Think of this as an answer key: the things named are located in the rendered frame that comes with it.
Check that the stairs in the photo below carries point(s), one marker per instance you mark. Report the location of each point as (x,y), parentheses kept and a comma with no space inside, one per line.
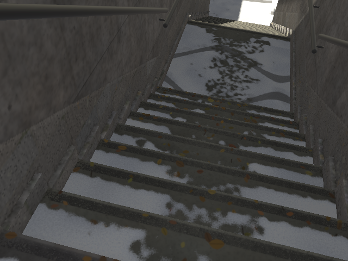
(191,177)
(239,25)

